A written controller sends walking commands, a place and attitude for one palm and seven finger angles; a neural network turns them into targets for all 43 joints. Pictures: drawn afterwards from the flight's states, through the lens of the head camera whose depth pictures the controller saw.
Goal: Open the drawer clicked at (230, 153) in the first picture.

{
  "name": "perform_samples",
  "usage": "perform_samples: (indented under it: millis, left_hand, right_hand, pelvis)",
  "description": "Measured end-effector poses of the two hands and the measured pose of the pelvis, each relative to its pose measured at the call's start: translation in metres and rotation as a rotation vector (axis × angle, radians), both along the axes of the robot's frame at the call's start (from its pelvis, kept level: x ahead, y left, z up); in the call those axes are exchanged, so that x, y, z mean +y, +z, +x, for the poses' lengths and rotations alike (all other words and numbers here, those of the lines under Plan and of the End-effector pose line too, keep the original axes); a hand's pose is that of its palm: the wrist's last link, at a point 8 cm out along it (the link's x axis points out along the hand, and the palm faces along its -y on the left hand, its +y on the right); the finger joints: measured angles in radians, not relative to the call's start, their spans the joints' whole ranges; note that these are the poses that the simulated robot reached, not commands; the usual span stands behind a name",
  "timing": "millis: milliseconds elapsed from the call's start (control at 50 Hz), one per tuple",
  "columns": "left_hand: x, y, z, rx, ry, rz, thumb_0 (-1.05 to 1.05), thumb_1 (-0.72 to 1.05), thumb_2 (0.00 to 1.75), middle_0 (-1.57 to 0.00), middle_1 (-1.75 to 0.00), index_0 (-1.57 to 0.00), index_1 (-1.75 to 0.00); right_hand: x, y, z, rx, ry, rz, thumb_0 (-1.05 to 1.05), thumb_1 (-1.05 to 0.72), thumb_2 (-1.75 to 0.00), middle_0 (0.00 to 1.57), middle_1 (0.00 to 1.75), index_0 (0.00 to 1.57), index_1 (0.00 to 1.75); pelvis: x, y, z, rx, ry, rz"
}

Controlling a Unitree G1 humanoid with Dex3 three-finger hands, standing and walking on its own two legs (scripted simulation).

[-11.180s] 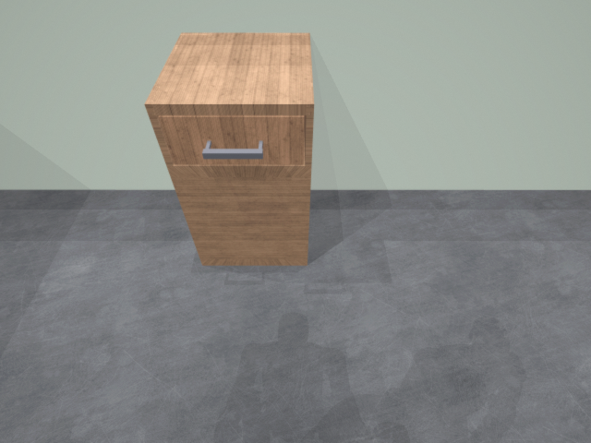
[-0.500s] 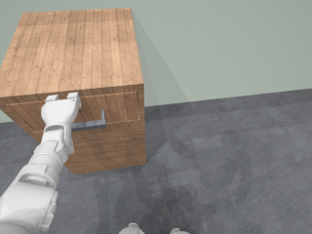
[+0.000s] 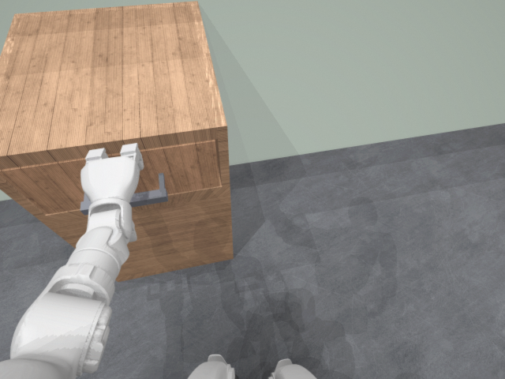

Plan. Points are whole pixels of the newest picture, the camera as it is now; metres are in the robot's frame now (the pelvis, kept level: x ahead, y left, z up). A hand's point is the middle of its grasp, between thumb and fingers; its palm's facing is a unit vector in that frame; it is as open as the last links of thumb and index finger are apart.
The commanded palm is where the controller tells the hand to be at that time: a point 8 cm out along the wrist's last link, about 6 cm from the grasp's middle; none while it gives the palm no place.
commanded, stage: move the hooked fingers above the handle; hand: left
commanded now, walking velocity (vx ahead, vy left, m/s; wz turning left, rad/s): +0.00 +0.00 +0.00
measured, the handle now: (125, 192) +0.48 +0.24 -0.09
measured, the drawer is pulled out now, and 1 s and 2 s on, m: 0.00 0.00 0.00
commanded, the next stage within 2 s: lower the fingers behind the handle in 1.08 s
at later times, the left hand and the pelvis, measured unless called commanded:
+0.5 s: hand (127, 196) +0.44 +0.22 -0.04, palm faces +0.00 -0.06 -1.00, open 13.7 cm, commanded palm +0.42 +0.21 +0.03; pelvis +0.01 -0.01 -0.01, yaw +1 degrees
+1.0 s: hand (123, 197) +0.44 +0.22 -0.03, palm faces -0.05 -0.05 -1.00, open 13.8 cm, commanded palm +0.42 +0.21 +0.03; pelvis +0.02 -0.02 +0.00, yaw +1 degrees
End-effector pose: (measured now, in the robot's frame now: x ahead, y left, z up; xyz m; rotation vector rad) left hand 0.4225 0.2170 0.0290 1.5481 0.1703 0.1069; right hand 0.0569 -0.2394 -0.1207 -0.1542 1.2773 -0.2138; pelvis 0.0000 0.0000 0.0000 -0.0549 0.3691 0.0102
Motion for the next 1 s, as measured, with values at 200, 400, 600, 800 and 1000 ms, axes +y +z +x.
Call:
perform_samples:
  millis: [200,400,600,800,1000]
  left_hand:
    - [0.014,0.006,-0.004,0.04,-0.05,-0.022,0.0,-0.49,0.3,-0.33,-1.21,-0.37,-1.22]
    - [0.003,-0.015,-0.006,-0.024,-0.081,-0.053,0.0,-0.49,0.3,-0.32,-1.2,-0.33,-1.21]
    - [-0.001,-0.002,-0.001,-0.009,-0.013,-0.018,0.0,-0.49,0.3,-0.37,-1.23,-0.36,-1.22]
    - [0.005,0.005,-0.001,0.039,-0.028,-0.027,0.0,-0.49,0.3,-0.33,-1.21,-0.35,-1.21]
    - [0.003,-0.007,-0.004,0.005,-0.053,-0.035,0.0,-0.49,0.3,-0.32,-1.2,-0.33,-1.21]
  right_hand:
    - [-0.029,0.019,-0.01,0.006,0.009,-0.092,0.0,-0.9,-0.9,0.2,0.3,0.21,0.3]
    - [-0.041,0.004,-0.008,0.072,0.027,-0.104,0.0,-0.91,-0.9,0.2,0.29,0.2,0.3]
    - [-0.02,0.0,0.014,0.018,0.013,-0.016,0.0,-0.91,-0.9,0.2,0.29,0.2,0.3]
    - [-0.029,0.013,0.02,-0.009,0.014,-0.036,0.0,-0.91,-0.9,0.2,0.29,0.21,0.3]
    - [-0.047,0.008,0.016,0.033,0.017,-0.08,0.0,-0.91,-0.9,0.2,0.29,0.2,0.3]
  pelvis:
    - [-0.003,0.003,0.004,-0.012,0.018,-0.006]
    - [-0.003,-0.01,0.006,0.029,0.031,-0.013]
    - [-0.009,-0.001,0.014,0.008,0.012,-0.001]
    - [-0.016,0.006,0.02,-0.007,0.012,0.008]
    - [-0.016,-0.001,0.02,0.021,0.017,0.005]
